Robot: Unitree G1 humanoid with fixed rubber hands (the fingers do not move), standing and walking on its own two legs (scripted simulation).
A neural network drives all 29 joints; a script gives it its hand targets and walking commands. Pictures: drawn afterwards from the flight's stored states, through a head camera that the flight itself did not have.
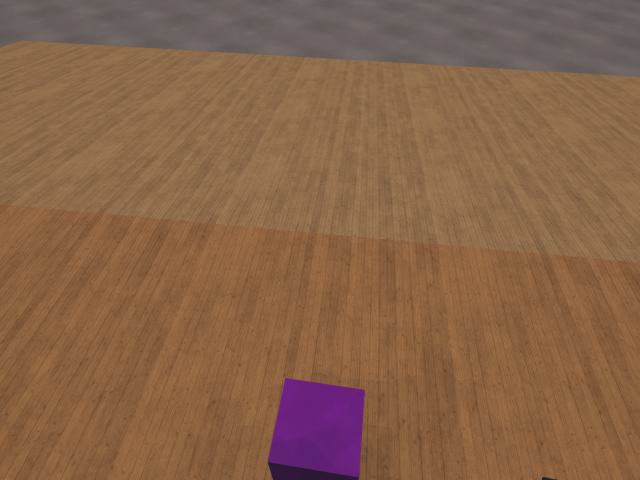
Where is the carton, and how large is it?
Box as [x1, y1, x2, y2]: [268, 378, 364, 479]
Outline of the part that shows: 285,378 268,458 268,464 273,479 357,479 359,471 364,390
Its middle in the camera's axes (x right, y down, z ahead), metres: +0.00 +0.54 +1.04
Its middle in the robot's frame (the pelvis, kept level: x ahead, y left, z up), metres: +0.38 -0.01 -0.66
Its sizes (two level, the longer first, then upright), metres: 0.210 0.200 0.250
